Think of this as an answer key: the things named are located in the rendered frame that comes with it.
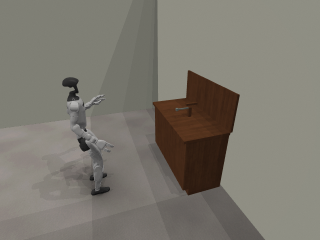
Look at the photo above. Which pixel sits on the left robot forearm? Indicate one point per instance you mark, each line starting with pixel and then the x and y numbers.
pixel 88 105

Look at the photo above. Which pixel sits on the robot right upper arm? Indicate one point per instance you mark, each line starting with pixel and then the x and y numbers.
pixel 74 113

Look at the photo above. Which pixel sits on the robot right shin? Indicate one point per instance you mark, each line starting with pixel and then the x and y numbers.
pixel 98 176

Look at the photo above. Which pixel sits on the counter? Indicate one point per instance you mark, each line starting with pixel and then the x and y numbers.
pixel 194 141

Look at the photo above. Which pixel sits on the right robot forearm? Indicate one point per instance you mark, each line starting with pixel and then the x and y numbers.
pixel 85 135

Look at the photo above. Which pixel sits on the left robot hand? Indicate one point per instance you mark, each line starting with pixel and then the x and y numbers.
pixel 96 100

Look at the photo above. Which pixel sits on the tap lever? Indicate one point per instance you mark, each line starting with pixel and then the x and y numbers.
pixel 177 109

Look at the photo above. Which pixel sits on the right robot hand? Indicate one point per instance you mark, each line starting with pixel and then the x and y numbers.
pixel 101 144

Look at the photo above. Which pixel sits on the humanoid robot torso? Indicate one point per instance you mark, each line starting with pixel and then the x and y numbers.
pixel 82 122

